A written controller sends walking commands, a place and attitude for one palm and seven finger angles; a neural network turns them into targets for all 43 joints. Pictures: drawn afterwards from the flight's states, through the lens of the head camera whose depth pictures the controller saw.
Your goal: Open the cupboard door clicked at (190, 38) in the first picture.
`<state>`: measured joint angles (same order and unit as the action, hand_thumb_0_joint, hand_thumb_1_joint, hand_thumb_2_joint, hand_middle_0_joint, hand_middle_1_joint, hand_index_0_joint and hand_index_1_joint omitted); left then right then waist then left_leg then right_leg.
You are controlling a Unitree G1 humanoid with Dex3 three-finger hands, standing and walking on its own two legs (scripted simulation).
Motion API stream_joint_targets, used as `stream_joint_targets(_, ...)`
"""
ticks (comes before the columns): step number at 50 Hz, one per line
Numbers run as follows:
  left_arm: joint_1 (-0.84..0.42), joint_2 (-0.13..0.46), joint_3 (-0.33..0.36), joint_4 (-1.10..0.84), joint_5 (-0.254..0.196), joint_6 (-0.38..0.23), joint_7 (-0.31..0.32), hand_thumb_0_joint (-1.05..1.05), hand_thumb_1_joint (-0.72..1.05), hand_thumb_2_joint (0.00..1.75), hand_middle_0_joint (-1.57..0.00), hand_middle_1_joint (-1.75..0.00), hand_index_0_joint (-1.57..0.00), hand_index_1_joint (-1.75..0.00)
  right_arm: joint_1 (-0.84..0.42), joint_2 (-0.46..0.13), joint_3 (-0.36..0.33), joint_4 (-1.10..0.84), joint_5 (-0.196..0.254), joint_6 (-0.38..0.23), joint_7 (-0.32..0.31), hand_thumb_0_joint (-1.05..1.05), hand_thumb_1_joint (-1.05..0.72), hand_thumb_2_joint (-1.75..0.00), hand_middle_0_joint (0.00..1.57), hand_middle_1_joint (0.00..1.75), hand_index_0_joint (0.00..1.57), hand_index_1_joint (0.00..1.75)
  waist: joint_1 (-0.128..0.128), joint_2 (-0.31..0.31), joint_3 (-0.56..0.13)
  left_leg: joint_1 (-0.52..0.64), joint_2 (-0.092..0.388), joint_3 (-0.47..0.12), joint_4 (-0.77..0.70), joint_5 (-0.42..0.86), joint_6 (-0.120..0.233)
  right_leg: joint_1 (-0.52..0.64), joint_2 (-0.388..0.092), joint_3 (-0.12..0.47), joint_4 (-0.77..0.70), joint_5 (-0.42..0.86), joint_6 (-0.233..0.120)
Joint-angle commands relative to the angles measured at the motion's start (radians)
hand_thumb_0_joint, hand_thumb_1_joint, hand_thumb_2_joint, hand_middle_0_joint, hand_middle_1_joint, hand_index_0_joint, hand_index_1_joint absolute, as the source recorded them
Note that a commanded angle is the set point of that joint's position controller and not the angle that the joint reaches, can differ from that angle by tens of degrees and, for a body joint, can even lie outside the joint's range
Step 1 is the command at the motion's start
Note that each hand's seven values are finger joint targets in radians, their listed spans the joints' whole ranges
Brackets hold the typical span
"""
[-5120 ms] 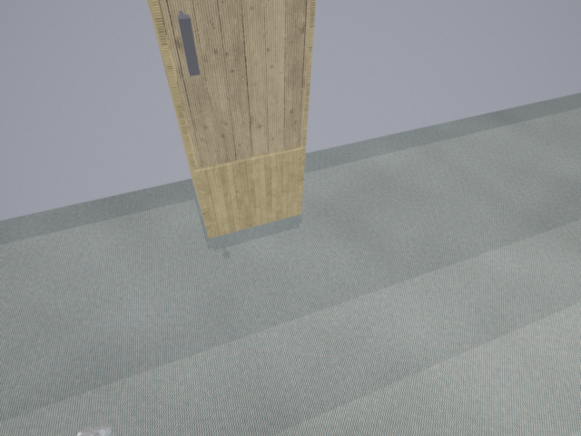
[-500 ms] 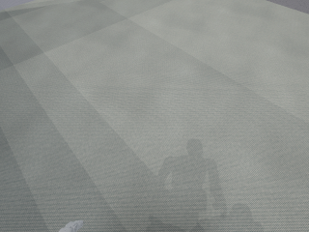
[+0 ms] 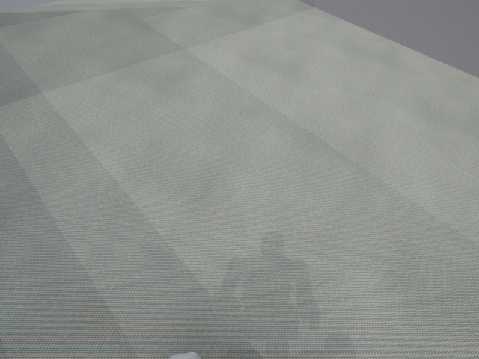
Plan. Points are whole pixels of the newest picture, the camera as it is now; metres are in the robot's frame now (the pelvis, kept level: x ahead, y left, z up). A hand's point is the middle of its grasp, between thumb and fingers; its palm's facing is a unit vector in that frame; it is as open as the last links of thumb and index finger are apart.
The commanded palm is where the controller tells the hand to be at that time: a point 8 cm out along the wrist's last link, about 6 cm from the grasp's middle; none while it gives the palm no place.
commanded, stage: turn to face it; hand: left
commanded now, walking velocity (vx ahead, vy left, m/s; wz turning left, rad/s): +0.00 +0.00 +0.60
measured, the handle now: out of the picture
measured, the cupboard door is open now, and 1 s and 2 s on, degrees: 0 0 0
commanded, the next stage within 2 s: none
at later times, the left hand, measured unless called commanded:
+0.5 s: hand out of the picture +0.06 +0.17 -0.13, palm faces +0.31 -0.90 -0.30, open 7.4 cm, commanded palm none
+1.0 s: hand out of the picture -0.11 +0.15 -0.17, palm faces +0.62 -0.73 -0.28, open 7.4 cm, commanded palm none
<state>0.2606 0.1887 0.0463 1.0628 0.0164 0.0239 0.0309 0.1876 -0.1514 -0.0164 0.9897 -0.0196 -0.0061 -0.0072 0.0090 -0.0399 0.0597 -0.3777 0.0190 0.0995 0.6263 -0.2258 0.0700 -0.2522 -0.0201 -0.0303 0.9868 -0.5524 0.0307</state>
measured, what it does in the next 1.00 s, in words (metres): steps on the spot, turning left: right foot, then left foot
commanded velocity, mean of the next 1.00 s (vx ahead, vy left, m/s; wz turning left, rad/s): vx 0.00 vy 0.00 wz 0.60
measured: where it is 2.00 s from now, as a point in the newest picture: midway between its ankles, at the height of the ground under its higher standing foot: outside the picture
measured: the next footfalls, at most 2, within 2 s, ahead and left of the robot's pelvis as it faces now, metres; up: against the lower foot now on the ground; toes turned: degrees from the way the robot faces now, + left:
right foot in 0.44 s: +0.07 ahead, -0.16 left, +0.00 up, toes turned +14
left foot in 0.92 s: -0.04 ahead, +0.07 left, +0.00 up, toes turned +41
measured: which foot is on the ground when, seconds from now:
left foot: down 0.00-0.44, up 0.46-0.90, down 0.92-1.00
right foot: up 0.00-0.42, down 0.44-0.92, up 0.94-1.00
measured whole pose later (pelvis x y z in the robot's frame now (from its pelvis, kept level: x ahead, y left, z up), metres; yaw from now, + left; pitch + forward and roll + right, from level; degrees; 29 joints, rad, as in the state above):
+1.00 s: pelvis +0.01 -0.04 +0.00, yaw +36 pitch +1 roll +1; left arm 0.26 0.27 0.08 0.94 0.02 0.07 0.02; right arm 0.07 -0.24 -0.06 0.87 -0.01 0.02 0.02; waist 0.04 -0.05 0.10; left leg -0.29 0.02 0.07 0.62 -0.35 0.02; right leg -0.41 -0.16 -0.12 1.05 -0.54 0.08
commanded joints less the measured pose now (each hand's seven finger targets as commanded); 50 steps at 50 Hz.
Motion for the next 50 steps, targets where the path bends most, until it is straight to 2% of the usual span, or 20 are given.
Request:
stream_joint_targets(1, 0.011, 0.074, 0.029, -0.09, 0.003, -0.007, -0.012, 0.0, 0.9, 0.9, -0.2, -0.3, -0.2, -0.3, 0.032, -0.198, -0.05, -0.054, -0.001, 0.005, -0.011, 0.0, -0.9, -0.9, 0.2, 0.3, 0.2, 0.3, -0.005, 0.169, -0.044, 0.056, 0.234, -0.368, -0.41, -0.008, 0.083, -0.166, -0.057, 0.038, 0.118, 0.107, 0.008)
stream_joint_targets(6, 0.001, 0.074, 0.046, -0.124, 0.008, 0.003, -0.01, 0.0, 0.9, 0.9, -0.2, -0.3, -0.2, -0.3, 0.053, -0.208, -0.074, -0.076, -0.001, 0.008, -0.004, 0.0, -0.9, -0.9, 0.2, 0.3, 0.2, 0.3, -0.017, 0.13, -0.112, 0.113, 0.199, -0.385, -0.412, -0.067, 0.08, -0.221, -0.049, 0.032, 0.063, 0.179, 0.027)
stream_joint_targets(14, -0.095, 0.083, 0.05, -0.206, 0.002, 0.004, -0.006, 0.0, 0.9, 0.9, -0.2, -0.3, -0.2, -0.3, 0.082, -0.239, -0.104, -0.097, -0.007, 0.024, 0.003, 0.0, -0.9, -0.9, 0.2, 0.3, 0.2, 0.3, -0.048, 0.173, -0.1, 0.116, 0.188, -0.506, -0.372, -0.056, 0.109, -0.205, -0.014, 0.041, -0.108, 0.127, 0.032)
stream_joint_targets(17, -0.053, 0.082, 0.048, -0.216, -0.006, 0.003, -0.004, 0.0, 0.9, 0.9, -0.2, -0.3, -0.2, -0.3, 0.064, -0.253, -0.112, -0.113, -0.01, 0.032, 0.005, 0.0, -0.9, -0.9, 0.2, 0.3, 0.2, 0.3, -0.032, 0.193, -0.131, 0.09, 0.162, -0.539, -0.36, -0.018, 0.096, -0.095, 0.02, 0.036, -0.241, 0.117, 0.017)
stream_joint_targets(20, 0.065, 0.112, 0.056, -0.2, -0.011, -0.004, 0.001, 0.0, 0.9, 0.9, -0.2, -0.3, -0.2, -0.3, 0.01, -0.243, -0.118, -0.138, -0.003, 0.041, 0.012, 0.0, -0.9, -0.9, 0.2, 0.3, 0.2, 0.3, 0.021, 0.186, -0.147, -0.018, 0.083, -0.493, -0.305, -0.035, 0.017, 0.142, 0.026, 0.01, -0.563, 0.25, -0.004)
stream_joint_targets(21, 0.09, 0.173, 0.068, -0.201, -0.001, -0.012, 0.007, 0.0, 0.9, 0.9, -0.2, -0.3, -0.2, -0.3, 0.02, -0.196, -0.115, -0.147, 0.005, 0.047, 0.017, 0.0, -0.9, -0.9, 0.2, 0.3, 0.2, 0.3, 0.031, 0.051, -0.135, -0.171, 0.004, -0.404, -0.153, -0.145, -0.046, 0.265, -0.112, 0.132, -0.714, 0.194, -0.052)
stream_joint_targets(22, 0.058, 0.274, 0.083, -0.229, 0.017, -0.018, 0.014, 0.0, 0.9, 0.9, -0.2, -0.3, -0.2, -0.3, 0.043, -0.127, -0.103, -0.174, 0.009, 0.044, 0.016, 0.0, -0.9, -0.9, 0.2, 0.3, 0.2, 0.3, 0.028, -0.262, -0.105, -0.341, -0.13, -0.171, 0.165, -0.273, -0.124, 0.264, -0.421, 0.461, -0.844, 0.042, -0.165)
stream_joint_targets(23, -0.056, 0.263, 0.067, -0.265, 0.005, -0.014, 0.016, 0.0, 0.9, 0.9, -0.2, -0.3, -0.2, -0.3, 0.027, -0.195, -0.115, -0.177, -0.01, 0.044, 0.017, 0.0, -0.9, -0.9, 0.2, 0.3, 0.2, 0.3, -0.003, -0.188, -0.056, -0.294, -0.065, -0.178, 0.368, -0.3, -0.107, 0.058, -0.483, 0.402, -0.834, 0.094, -0.192)
stream_joint_targets(24, -0.105, 0.223, 0.068, -0.276, 0.003, -0.018, 0.018, 0.0, 0.9, 0.9, -0.2, -0.3, -0.2, -0.3, 0.014, -0.184, -0.116, -0.174, -0.01, 0.054, 0.02, 0.0, -0.9, -0.9, 0.2, 0.3, 0.2, 0.3, -0.027, -0.175, -0.035, -0.258, -0.049, -0.18, 0.463, -0.273, -0.104, -0.013, -0.423, 0.376, -0.813, 0.175, -0.176)
stream_joint_targets(26, -0.158, 0.156, 0.038, -0.276, 0.003, -0.031, 0.008, 0.0, 0.9, 0.9, -0.2, -0.3, -0.2, -0.3, 0.046, -0.168, -0.106, -0.133, -0.01, 0.063, 0.034, 0.0, -0.9, -0.9, 0.2, 0.3, 0.2, 0.3, -0.068, -0.075, 0.037, -0.244, -0.008, -0.139, 0.574, -0.139, -0.121, -0.032, -0.298, 0.134, -0.725, 0.413, -0.136)
stream_joint_targets(27, -0.134, 0.15, 0.034, -0.271, 0.004, -0.036, 0.006, 0.0, 0.9, 0.9, -0.2, -0.3, -0.2, -0.3, 0.056, -0.161, -0.101, -0.129, -0.006, 0.063, 0.037, 0.0, -0.9, -0.9, 0.2, 0.3, 0.2, 0.3, -0.061, -0.09, 0.017, -0.248, -0.007, -0.119, 0.587, -0.117, -0.132, 0.014, -0.277, 0.08, -0.692, 0.519, -0.129)
stream_joint_targets(33, 0.039, 0.188, 0.036, -0.22, 0.008, -0.036, 0.004, 0.0, 0.9, 0.9, -0.2, -0.3, -0.2, -0.3, -0.07, -0.162, -0.083, -0.156, -0.003, 0.069, 0.037, 0.0, -0.9, -0.9, 0.2, 0.3, 0.2, 0.3, 0.018, -0.14, -0.045, -0.245, 0.015, -0.064, 0.471, -0.16, -0.163, 0.205, -0.305, 0.007, -0.616, 0.8, -0.14)
stream_joint_targets(40, 0.074, 0.236, 0.051, -0.199, 0.016, -0.022, 0.001, 0.0, 0.9, 0.9, -0.2, -0.3, -0.2, -0.3, -0.157, -0.155, -0.057, -0.181, 0.007, 0.054, 0.04, 0.0, -0.9, -0.9, 0.2, 0.3, 0.2, 0.3, 0.054, -0.21, -0.084, -0.08, 0.002, 0.021, 0.144, -0.212, -0.13, 0.245, -0.338, -0.059, -0.538, 0.926, -0.137)
stream_joint_targets(42, 0.055, 0.246, 0.059, -0.197, 0.015, -0.019, -0.001, 0.0, 0.9, 0.9, -0.2, -0.3, -0.2, -0.3, -0.124, -0.166, -0.058, -0.178, 0.007, 0.045, 0.037, 0.0, -0.9, -0.9, 0.2, 0.3, 0.2, 0.3, 0.032, -0.204, -0.111, 0.002, -0.007, 0.042, 0.013, -0.161, -0.114, 0.238, -0.342, -0.093, -0.483, 0.923, -0.116)
stream_joint_targets(44, 0.027, 0.246, 0.063, -0.2, 0.0, -0.018, -0.006, 0.0, 0.9, 0.9, -0.2, -0.3, -0.2, -0.3, -0.013, -0.226, -0.075, -0.157, 0.0, 0.031, 0.034, 0.0, -0.9, -0.9, 0.2, 0.3, 0.2, 0.3, -0.038, -0.1, -0.179, 0.259, 0.017, 0.013, -0.23, 0.093, -0.084, 0.117, -0.316, -0.156, -0.257, 0.835, -0.046)
stream_joint_targets(45, 0.031, 0.193, 0.059, -0.24, -0.008, -0.016, -0.016, 0.0, 0.9, 0.9, -0.2, -0.3, -0.2, -0.3, 0.057, -0.348, -0.107, -0.152, -0.007, 0.02, 0.027, 0.0, -0.9, -0.9, 0.2, 0.3, 0.2, 0.3, -0.077, 0.194, -0.239, 0.509, 0.259, -0.289, -0.235, 0.446, 0.031, -0.187, -0.197, -0.191, -0.022, 0.381, 0.035)
stream_joint_targets(46, -0.016, 0.152, 0.036, -0.282, -0.003, -0.014, -0.017, 0.0, 0.9, 0.9, -0.2, -0.3, -0.2, -0.3, 0.119, -0.413, -0.121, -0.132, 0.009, 0.025, 0.024, 0.0, -0.9, -0.9, 0.2, 0.3, 0.2, 0.3, -0.099, 0.34, -0.248, 0.55, 0.436, -0.448, -0.208, 0.847, 0.162, -0.366, -0.127, -0.112, 0.144, -0.124, 0.067)
stream_joint_targets(47, -0.07, 0.165, 0.039, -0.287, 0.003, 0.001, -0.007, 0.0, 0.9, 0.9, -0.2, -0.3, -0.2, -0.3, 0.136, -0.382, -0.116, -0.112, 0.014, 0.024, 0.015, 0.0, -0.9, -0.9, 0.2, 0.3, 0.2, 0.3, -0.109, 0.243, -0.243, 0.503, 0.415, -0.409, -0.193, 0.793, 0.167, -0.382, -0.133, -0.022, 0.198, -0.092, 0.062)
stream_joint_targets(48, -0.095, 0.151, 0.044, -0.278, -0.003, 0.0, -0.006, 0.0, 0.9, 0.9, -0.2, -0.3, -0.2, -0.3, 0.085, -0.365, -0.113, -0.126, 0.007, 0.022, 0.004, 0.0, -0.9, -0.9, 0.2, 0.3, 0.2, 0.3, -0.094, 0.282, -0.187, 0.424, 0.36, -0.376, -0.202, 0.7, 0.153, -0.394, -0.133, -0.004, 0.217, -0.042, 0.069)
stream_joint_targets(50, -0.074, 0.161, 0.049, -0.251, -0.002, 0.003, -0.019, 0.0, 0.9, 0.9, -0.2, -0.3, -0.2, -0.3, -0.046, -0.3, -0.092, -0.163, 0.001, 0.021, 0.002, 0.0, -0.9, -0.9, 0.2, 0.3, 0.2, 0.3, -0.034, 0.219, -0.096, 0.274, 0.253, -0.272, -0.228, 0.552, 0.093, -0.336, -0.125, 0.008, 0.199, 0.081, 0.072)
